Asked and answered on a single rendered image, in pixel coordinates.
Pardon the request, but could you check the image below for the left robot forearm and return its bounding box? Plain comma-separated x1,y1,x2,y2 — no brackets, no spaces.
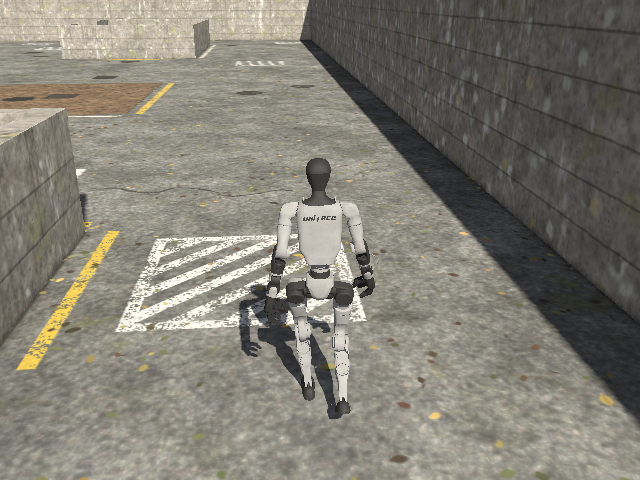
266,244,286,298

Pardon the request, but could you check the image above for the robot left hand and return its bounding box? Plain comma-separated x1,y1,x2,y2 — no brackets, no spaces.
264,296,288,326

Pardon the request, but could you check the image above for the right robot thigh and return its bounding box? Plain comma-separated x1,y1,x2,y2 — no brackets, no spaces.
332,280,354,351

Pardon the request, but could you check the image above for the right robot forearm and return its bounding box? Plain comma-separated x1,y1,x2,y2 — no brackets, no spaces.
356,239,374,280

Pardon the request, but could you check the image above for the robot left upper arm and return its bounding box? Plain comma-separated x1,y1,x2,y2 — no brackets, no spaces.
275,201,299,259

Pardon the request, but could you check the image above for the robot right upper arm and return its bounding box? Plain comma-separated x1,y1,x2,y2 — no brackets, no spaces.
340,201,366,255

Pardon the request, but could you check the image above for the robot torso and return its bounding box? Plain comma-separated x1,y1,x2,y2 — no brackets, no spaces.
296,196,343,300

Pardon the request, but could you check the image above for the robot right hand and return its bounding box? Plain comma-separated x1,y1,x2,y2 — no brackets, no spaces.
352,276,375,298

